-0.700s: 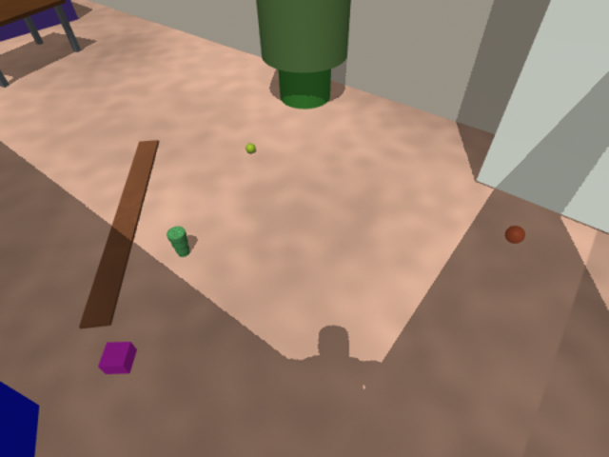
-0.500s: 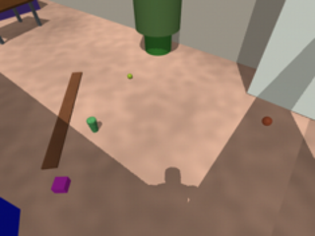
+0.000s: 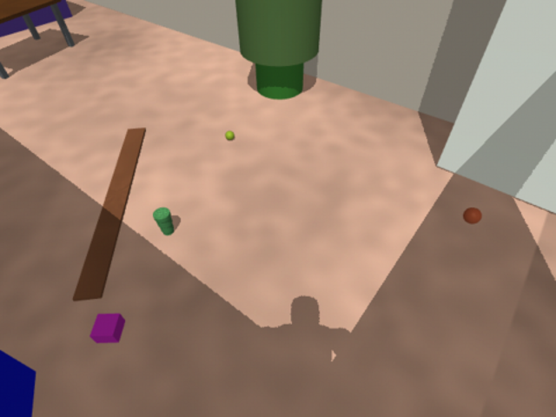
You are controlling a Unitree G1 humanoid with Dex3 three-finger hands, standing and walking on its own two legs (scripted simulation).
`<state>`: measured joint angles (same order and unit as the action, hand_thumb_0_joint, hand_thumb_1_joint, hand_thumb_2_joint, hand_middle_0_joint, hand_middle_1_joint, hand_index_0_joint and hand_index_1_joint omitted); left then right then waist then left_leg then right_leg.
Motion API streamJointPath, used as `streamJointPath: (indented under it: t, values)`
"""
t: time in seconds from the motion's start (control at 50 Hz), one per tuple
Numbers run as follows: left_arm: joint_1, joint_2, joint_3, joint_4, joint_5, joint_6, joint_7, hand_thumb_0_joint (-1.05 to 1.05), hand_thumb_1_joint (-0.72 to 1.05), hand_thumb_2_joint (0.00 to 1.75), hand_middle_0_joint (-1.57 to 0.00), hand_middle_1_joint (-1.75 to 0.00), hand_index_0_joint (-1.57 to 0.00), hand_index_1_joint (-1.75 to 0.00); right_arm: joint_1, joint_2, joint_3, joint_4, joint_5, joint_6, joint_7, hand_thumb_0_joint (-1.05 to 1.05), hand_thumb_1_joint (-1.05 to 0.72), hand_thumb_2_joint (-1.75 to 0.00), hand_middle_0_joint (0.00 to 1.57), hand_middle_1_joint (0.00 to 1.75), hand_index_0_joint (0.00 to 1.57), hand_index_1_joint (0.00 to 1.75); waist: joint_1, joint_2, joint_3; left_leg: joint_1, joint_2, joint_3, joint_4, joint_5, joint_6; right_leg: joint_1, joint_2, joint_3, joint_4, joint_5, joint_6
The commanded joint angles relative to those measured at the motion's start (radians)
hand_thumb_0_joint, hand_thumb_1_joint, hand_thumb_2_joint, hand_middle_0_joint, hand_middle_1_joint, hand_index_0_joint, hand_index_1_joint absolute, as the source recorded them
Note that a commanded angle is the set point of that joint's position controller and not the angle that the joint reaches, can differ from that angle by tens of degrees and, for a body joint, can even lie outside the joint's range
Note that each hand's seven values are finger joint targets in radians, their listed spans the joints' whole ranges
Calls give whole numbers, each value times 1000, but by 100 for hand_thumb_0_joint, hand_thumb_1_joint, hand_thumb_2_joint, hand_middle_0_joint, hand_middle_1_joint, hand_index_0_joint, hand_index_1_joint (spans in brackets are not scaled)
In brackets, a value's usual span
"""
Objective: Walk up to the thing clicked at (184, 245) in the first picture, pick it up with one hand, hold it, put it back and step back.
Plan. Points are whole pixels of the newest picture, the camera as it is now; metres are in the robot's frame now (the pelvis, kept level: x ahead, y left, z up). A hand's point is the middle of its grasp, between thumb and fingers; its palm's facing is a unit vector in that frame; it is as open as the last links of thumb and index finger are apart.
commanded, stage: stand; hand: left
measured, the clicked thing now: (165, 222) +1.08 +0.59 -0.72
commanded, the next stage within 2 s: walk up in 0.42 s
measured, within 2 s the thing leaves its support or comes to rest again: neither
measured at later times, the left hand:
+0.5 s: hand out of the picture +0.07 +0.26 -0.15, palm faces +0.05 -0.94 -0.34, open 7.4 cm
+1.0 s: hand out of the picture +0.17 +0.40 -0.15, palm faces +0.16 -0.93 -0.34, open 7.4 cm
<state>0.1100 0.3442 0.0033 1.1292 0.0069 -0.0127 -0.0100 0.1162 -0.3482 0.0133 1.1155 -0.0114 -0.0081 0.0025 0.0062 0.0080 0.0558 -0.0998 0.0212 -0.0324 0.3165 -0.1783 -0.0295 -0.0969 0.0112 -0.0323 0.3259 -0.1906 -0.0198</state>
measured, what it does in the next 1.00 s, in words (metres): walks ahead: left foot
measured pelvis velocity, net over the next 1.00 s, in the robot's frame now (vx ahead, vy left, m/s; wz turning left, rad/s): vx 0.15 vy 0.11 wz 0.23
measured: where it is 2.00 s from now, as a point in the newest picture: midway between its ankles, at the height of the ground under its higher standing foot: (237, 333)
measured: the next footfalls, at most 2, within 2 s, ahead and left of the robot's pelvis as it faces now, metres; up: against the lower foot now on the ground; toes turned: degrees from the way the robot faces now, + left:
left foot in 0.76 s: +0.15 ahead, +0.24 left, +0.00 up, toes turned +15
right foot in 1.16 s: +0.41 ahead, +0.02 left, +0.00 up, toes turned +10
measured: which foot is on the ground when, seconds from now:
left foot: down 0.00-0.46, up 0.48-0.74, down 0.76-1.00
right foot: down 0.00-0.78, up 0.80-1.00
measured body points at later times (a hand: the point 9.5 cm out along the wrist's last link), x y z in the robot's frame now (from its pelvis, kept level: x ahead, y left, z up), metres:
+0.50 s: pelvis +0.00 +0.00 +0.00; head +0.00 +0.00 +0.45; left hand +0.07 +0.31 -0.13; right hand +0.08 -0.30 -0.13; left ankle -0.01 +0.14 -0.73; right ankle -0.01 -0.10 -0.75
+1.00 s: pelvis +0.15 +0.11 -0.01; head +0.15 +0.12 +0.44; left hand +0.16 +0.45 -0.13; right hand +0.24 -0.20 -0.12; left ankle +0.12 +0.23 -0.75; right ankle +0.24 -0.02 -0.71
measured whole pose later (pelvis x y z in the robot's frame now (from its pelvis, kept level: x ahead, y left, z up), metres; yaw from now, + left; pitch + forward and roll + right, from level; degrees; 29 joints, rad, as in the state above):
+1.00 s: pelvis +0.15 +0.11 -0.01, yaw +13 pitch -3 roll +1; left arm 0.23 0.46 0.06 0.92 0.01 -0.04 -0.08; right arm 0.36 -0.37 -0.05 0.89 -0.02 -0.05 0.08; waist -0.03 -0.06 0.06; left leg -0.17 0.01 0.03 0.51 -0.29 0.02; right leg -0.47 -0.11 -0.03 0.88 -0.34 -0.02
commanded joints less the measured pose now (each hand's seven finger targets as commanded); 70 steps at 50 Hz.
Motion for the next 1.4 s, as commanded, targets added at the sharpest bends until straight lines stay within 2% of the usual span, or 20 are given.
streamJointPath:
  t: [0.0, 0.38, 0.4, 0.46, 0.52, 0.6, 0.66, 0.72, 0.74, 0.76, 0.78, 0.82, 0.88, 1.04, 1.1, 1.12, 1.14, 1.16, 1.26, 1.38]
  values:
    - [-43, 211, 39, -57, 2, -19, 19, 0, 90, 90, -20, -30, -20, -30, -33, -205, -38, -54, 1, -25, -19, 0, -90, -90, 20, 30, 20, 30, 0, 5, -88, -7, 112, -70, -32, 184, 48, 36, -145, 107, -46, 190, -7]
    - [-46, 221, 41, -58, 1, -23, 21, 0, 90, 90, -20, -30, -20, -30, -29, -204, -42, -56, 2, -19, -15, 0, -90, -90, 20, 30, 20, 30, -4, -13, -57, -22, 104, -74, -43, 110, 47, 14, -143, 111, -71, 123, -6]
    - [67, 347, 124, -107, 9, -45, 1, 0, 90, 90, -20, -30, -20, -30, -7, -296, -110, -137, -20, -13, 22, 0, -90, -90, 20, 30, 20, 30, 56, -14, -116, -238, 26, -83, 104, -356, 111, 192, -122, 99, -8, -379, -46]
    - [101, 389, 160, -163, 35, -67, 4, 0, 90, 90, -20, -30, -20, -30, -138, -242, -110, -243, -48, 4, 60, 0, -90, -90, 20, 30, 20, 30, 111, -114, 55, -656, 76, -29, 587, -255, 61, 136, -507, 465, -252, -630, -240]
    - [9, 338, 149, -222, 37, -80, 1, 0, 90, 90, -20, -30, -20, -30, 13, -272, -146, -227, -35, 2, 88, 0, -90, -90, 20, 30, 20, 30, 15, -67, 15, -564, 130, -63, 606, -176, 26, 85, -390, 256, -226, -457, -195]
    - [-7, 367, 162, -272, 42, -86, -17, 0, 90, 90, -20, -30, -20, -30, 31, -242, -158, -254, -31, 2, 117, 0, -90, -90, 20, 30, 20, 30, 12, -164, 45, -373, 135, 15, 429, -128, 10, -89, -328, 64, -198, -391, -161]
    - [17, 366, 156, -275, 40, -77, -27, 0, 90, 90, -20, -30, -20, -30, 66, -236, -164, -251, -25, -10, 119, 0, -90, -90, 20, 30, 20, 30, 4, -139, 25, -208, 80, 119, 339, -53, 20, -173, -284, -15, -100, -411, -142]
    - [37, 315, 131, -281, 40, -60, -32, 0, 90, 90, -20, -30, -20, -30, 267, -293, -190, -185, -26, -23, 90, 0, -90, -90, 20, 30, 20, 30, -92, 55, -49, 55, -3, 180, 270, -143, 43, -280, -219, -99, 259, -377, -118]
    - [91, 251, 109, -285, 32, -52, -38, 0, 90, 90, -20, -30, -20, -30, 360, -352, -206, -169, -30, -31, 72, 0, -90, -90, 20, 30, 20, 30, -133, 253, -69, 176, 33, 26, 142, -371, 104, -406, -136, -164, 620, -242, -85]
    - [73, 174, 83, -330, 16, -55, -43, 0, 90, 90, -20, -30, -20, -30, 399, -454, -216, -200, -36, -45, 58, 0, -90, -90, 20, 30, 20, 30, -145, 443, -41, 198, 304, -576, -100, -570, 219, -667, -3, -112, 889, -410, -22]
    - [9, 292, 102, -342, 9, -59, -34, 0, 90, 90, -20, -30, -20, -30, 336, -500, -217, -233, 7, -46, 61, 0, -90, -90, 20, 30, 20, 30, -126, 217, -27, 50, 429, -823, -223, -716, 347, -637, -66, 58, 903, -389, -40]
    - [76, 328, 101, -289, -6, -60, -38, 0, 90, 90, -20, -30, -20, -30, 211, -421, -183, -272, 7, -60, 50, 0, -90, -90, 20, 30, 20, 30, -37, 75, 21, 21, 327, -521, -120, -522, 288, -609, -147, 91, 869, -227, -32]
    - [168, 321, 112, -240, -7, -53, -50, 0, 90, 90, -20, -30, -20, -30, 184, -352, -157, -289, 6, -73, 43, 0, -90, -90, 20, 30, 20, 30, -1, 145, 11, -110, 227, -265, -91, -313, 246, -440, -158, 43, 662, -150, -7]
    - [73, 273, 123, -309, 7, -69, -70, 0, 90, 90, -20, -30, -20, -30, 205, -337, -153, -349, 7, -87, 43, 0, -90, -90, 20, 30, 20, 30, -18, 131, 27, -173, 203, -128, -23, -99, 231, -284, -100, -29, 315, 27, -1]
    - [246, 295, 150, -257, 9, -78, -59, 0, 90, 90, -20, -30, -20, -30, 161, -297, -137, -377, 4, -79, 38, 0, -90, -90, 20, 30, 20, 30, 86, 33, -38, -356, 149, -71, 216, -94, 174, 79, -53, -43, 278, 9, -15]
    - [364, 330, 168, -241, 13, -88, -46, 0, 90, 90, -20, -30, -20, -30, 188, -246, -120, -380, 2, -78, 39, 0, -90, -90, 20, 30, 20, 30, 145, -146, -105, -402, 58, 14, 517, -90, 147, 197, -103, 37, 152, -141, -33]
    - [447, 418, 186, -245, 23, -104, -31, 0, 90, 90, -20, -30, -20, -30, 222, -173, -97, -397, 7, -78, 37, 0, -90, -90, 20, 30, 20, 30, 152, -352, -108, -573, -89, 26, 826, -324, 88, 253, -364, 473, -29, -381, -72]
    - [358, 449, 173, -279, 7, -102, -30, 0, 90, 90, -20, -30, -20, -30, 237, -251, -119, -381, 6, -71, 22, 0, -90, -90, 20, 30, 20, 30, 107, -254, -92, -617, -75, -64, 926, -357, 85, 169, -491, 744, -161, -528, -179]
    - [191, 323, 136, -325, -1, -109, -26, 0, 90, 90, -20, -30, -20, -30, 258, -267, -125, -294, 8, -62, 42, 0, -90, -90, 20, 30, 20, 30, 13, -153, 46, -464, 57, -79, 734, -139, 55, -111, -325, 246, -134, -183, -184]
    - [237, 341, 142, -352, 10, -114, -28, 0, 90, 90, -20, -30, -20, -30, 121, -238, -129, -349, -4, -54, 77, 0, -90, -90, 20, 30, 20, 30, 54, -121, 21, -433, 48, 19, 427, -49, 34, -65, -303, 94, -118, -191, -196]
